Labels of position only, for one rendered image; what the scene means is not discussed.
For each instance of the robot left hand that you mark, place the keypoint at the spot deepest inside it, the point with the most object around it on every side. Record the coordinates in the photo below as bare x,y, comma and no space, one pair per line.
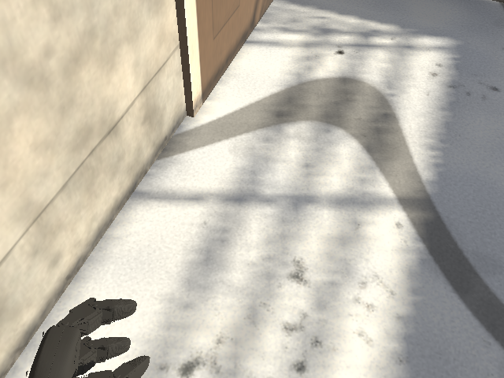
63,354

